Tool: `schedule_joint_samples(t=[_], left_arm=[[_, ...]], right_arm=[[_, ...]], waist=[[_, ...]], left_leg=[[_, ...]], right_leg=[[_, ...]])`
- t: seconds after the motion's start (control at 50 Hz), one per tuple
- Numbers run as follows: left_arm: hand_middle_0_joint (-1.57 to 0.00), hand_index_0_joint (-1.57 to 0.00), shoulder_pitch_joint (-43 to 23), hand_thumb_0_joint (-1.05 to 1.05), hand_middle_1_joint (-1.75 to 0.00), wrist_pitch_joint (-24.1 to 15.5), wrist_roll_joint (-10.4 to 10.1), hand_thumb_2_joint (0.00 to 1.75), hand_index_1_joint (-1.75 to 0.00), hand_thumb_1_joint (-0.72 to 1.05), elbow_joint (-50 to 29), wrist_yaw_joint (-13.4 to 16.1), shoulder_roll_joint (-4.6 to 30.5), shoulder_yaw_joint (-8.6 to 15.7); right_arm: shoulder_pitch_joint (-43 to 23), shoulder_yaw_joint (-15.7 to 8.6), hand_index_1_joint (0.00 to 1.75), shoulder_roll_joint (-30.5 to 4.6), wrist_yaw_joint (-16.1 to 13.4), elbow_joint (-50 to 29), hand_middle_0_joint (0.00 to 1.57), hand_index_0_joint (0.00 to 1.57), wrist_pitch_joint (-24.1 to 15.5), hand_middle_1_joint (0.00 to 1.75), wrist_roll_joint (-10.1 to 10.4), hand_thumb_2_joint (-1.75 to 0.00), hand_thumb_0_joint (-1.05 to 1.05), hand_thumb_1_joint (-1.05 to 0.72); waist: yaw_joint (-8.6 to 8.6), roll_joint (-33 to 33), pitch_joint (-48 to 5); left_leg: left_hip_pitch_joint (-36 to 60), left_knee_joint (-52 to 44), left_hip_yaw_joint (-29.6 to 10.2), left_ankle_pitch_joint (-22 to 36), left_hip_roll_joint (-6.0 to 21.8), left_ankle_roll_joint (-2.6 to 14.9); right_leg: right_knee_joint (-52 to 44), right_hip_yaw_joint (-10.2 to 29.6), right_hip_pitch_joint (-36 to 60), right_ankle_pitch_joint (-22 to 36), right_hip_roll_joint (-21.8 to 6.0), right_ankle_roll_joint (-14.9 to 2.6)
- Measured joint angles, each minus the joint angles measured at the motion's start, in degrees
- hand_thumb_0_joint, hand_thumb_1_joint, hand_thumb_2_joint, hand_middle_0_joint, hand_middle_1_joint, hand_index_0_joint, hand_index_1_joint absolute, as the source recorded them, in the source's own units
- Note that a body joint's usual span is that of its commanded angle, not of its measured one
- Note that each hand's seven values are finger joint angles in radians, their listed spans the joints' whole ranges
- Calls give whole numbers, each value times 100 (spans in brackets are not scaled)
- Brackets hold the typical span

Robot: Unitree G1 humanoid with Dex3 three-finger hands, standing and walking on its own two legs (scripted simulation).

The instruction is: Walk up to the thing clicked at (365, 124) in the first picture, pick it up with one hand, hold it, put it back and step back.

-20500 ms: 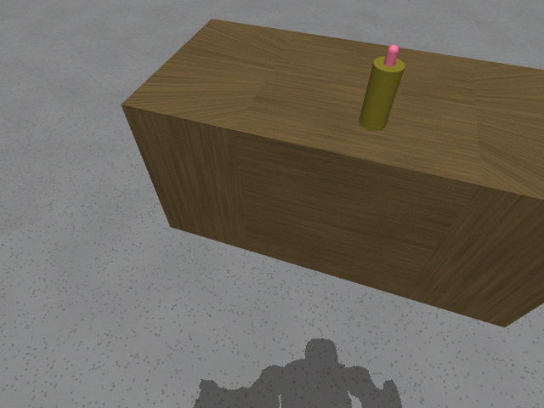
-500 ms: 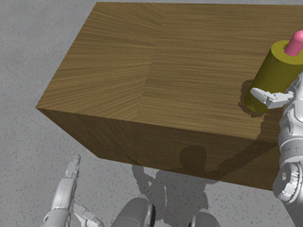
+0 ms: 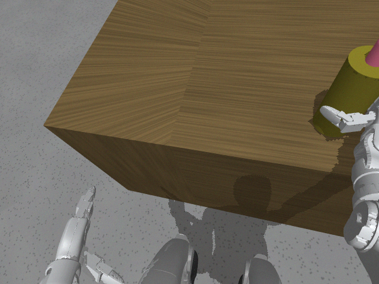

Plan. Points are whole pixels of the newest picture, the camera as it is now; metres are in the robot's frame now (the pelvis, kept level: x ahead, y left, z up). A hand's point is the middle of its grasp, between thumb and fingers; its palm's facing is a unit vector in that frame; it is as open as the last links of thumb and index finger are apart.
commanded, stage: loosen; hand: right
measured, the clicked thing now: (354, 88) +0.49 -0.22 +0.07
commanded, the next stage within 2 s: lower in 0.20 s
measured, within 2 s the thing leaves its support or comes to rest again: neither
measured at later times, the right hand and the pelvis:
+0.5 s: hand (351, 101) +0.49 -0.23 +0.03, palm faces +0.28 +0.96 +0.01, open 10.6 cm; pelvis +0.00 +0.01 -0.01, yaw -1 degrees
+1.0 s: hand (352, 101) +0.50 -0.24 +0.03, palm faces +0.29 +0.96 +0.01, open 15.1 cm; pelvis +0.00 +0.01 -0.01, yaw -1 degrees
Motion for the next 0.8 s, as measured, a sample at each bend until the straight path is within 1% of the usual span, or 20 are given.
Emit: schedule_joint_samples(t=[0.02, 0.04, 0.08, 0.1, 0.14, 0.2, 0.26, 0.34, 0.38, 0.4, 0.44, 0.52, 0.6, 0.72, 0.8], left_arm=[[-7, -5, 15, -1, -4, -39, -16, 9, -5, -57, 25, 2, 15, 28], [-7, -5, 22, -1, -4, -28, -31, 9, -5, -57, 40, 0, 26, 38], [-7, -5, 21, -1, -4, 78, -18, 9, -5, -57, -54, -10, 43, 31], [-7, -5, 27, -1, -4, 93, -2, 9, -5, -57, -126, -14, 53, 29], [-7, -5, 53, -1, -4, 39, -14, 8, -5, -56, -154, -20, 65, 41], [-7, -5, 84, -1, -4, 130, -27, 7, -5, -55, -227, -28, 71, 0], [-7, -6, 137, -1, -4, 114, -37, 7, -5, -54, -281, -31, 67, 7], [-7, -6, 141, -1, -4, 182, -38, 6, -5, -53, -308, -23, 89, 6], [-7, -6, 132, -1, -4, 172, -50, 7, -5, -54, -312, -9, 107, 9], [-7, -6, 122, -1, -4, 179, -62, 7, -5, -54, -321, -5, 113, 0], [-7, -5, 102, -1, -4, 210, -71, 7, -5, -55, -391, 3, 121, -24], [-7, -5, 108, -1, -4, 178, -71, 8, -5, -56, -490, 12, 107, -61], [-7, -5, 155, -1, -4, 201, -57, 8, -5, -56, -613, -15, 92, -76], [-7, -6, 267, -1, -4, 241, -51, 7, -5, -55, -647, -25, 149, -11], [-7, -6, 272, -1, -4, 277, -54, 7, -5, -55, -670, -15, 168, -23]], right_arm=[[-72, 42, 109, -14, 7, 137, 71, 74, -36, 108, 41, -101, -1, 56], [-110, 33, 109, -10, 22, 192, 71, 74, -30, 108, 39, -101, -1, 56], [-61, -86, 109, 8, 67, -7, 71, 74, -16, 109, -33, -101, -1, 57], [-45, -79, 109, -13, 67, -63, 71, 74, -22, 109, -53, -101, -1, 57], [-120, 0, 108, -71, 100, 101, 72, 75, -72, 108, -31, -100, -1, 57], [-68, -116, 104, -66, 155, -42, 74, 77, 10, 104, -65, -95, -1, 55], [-69, -70, 99, -92, 162, 42, 77, 80, 8, 98, -6, -89, -1, 52], [-23, -113, 90, -95, 156, -46, 80, 84, 68, 90, -45, -78, -1, 49], [-67, -86, 87, -119, 176, 67, 81, 85, 16, 87, 13, -74, -1, 47], [-82, -116, 85, -128, 201, 98, 82, 86, -6, 86, 25, -73, -1, 47], [-86, -170, 84, -164, 245, 91, 82, 86, -16, 84, 2, -72, -2, 46], [-201, -169, 83, -236, 346, 196, 81, 85, -95, 84, 13, -76, -2, 43], [-235, -221, 83, -302, 405, 165, 81, 85, -98, 83, 5, -74, -1, 43], [-266, -163, 74, -338, 360, 62, 83, 85, -54, 74, 1, -60, -1, 38], [-300, -166, 62, -333, 332, 55, 77, 78, -37, 62, 26, -45, -1, 39]], waist=[[0, -2, 14], [3, 1, 14], [3, 29, -10], [3, 40, -19], [7, 44, 2], [24, 37, 3], [20, 12, -7], [13, -10, -11], [12, -14, 6], [18, -16, 14], [39, -7, 19], [56, 31, 21], [92, 53, 11], [87, 45, 52], [80, 30, 60]], left_leg=[[-6, 20, 21, -15, 12, 3], [-37, 43, 35, -26, 21, 7], [-113, 97, 24, -41, 15, 15], [-137, 123, 17, -50, 9, 19], [-144, 162, 40, -76, 16, 31], [-169, 193, 63, -95, 18, 44], [-166, 219, 82, -120, 20, 56], [-176, 242, 85, -135, 15, 68], [-175, 256, 94, -142, 18, 75], [-180, 263, 101, -145, 19, 78], [-200, 280, 109, -149, 16, 82], [-272, 346, 139, -170, 24, 97], [-357, 421, 149, -189, 26, 106], [-422, 457, 137, -180, 20, 101], [-463, 462, 123, -168, 16, 92]], right_leg=[[19, 22, -17, -5, 11, 1], [38, 38, -53, -7, 20, 4], [75, 29, -113, -17, 12, 13], [92, 22, -128, -27, 5, 19], [125, 48, -142, -40, 11, 29], [147, 74, -172, -46, 12, 45], [165, 95, -173, -59, 13, 56], [175, 100, -175, -67, 8, 69], [183, 110, -176, -68, 11, 74], [190, 118, -184, -67, 12, 76], [204, 127, -204, -68, 9, 80], [266, 161, -286, -75, 14, 93], [339, 176, -373, -91, 14, 102], [391, 167, -439, -98, 9, 94], [406, 155, -479, -96, 6, 84]])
